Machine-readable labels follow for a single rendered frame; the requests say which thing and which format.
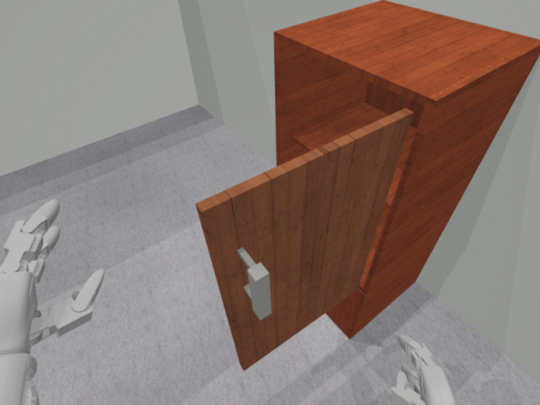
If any cupboard door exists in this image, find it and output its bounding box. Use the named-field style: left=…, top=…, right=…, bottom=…
left=196, top=108, right=414, bottom=371

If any robot right hand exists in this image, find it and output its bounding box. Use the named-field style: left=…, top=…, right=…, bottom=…
left=391, top=334, right=456, bottom=405

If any robot left hand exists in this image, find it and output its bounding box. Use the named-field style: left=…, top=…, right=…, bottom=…
left=0, top=199, right=105, bottom=354

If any robot left forearm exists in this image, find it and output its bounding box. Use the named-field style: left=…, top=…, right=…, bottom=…
left=0, top=353, right=39, bottom=405

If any handle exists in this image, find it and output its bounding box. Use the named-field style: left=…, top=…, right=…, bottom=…
left=237, top=247, right=272, bottom=320

